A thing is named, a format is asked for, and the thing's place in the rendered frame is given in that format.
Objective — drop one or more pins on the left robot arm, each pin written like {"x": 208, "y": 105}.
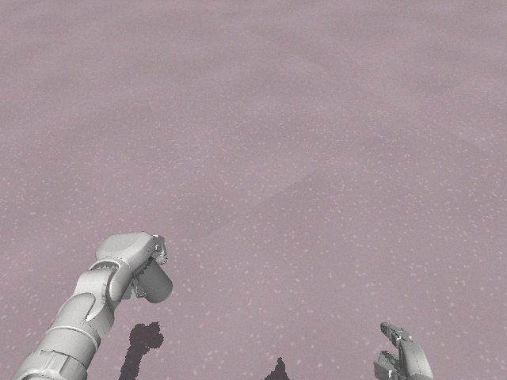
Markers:
{"x": 73, "y": 338}

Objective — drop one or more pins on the can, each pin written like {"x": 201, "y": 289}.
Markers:
{"x": 154, "y": 281}

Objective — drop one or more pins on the left robot hand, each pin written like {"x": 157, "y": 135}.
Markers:
{"x": 134, "y": 249}

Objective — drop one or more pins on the right robot hand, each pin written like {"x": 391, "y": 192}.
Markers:
{"x": 411, "y": 359}

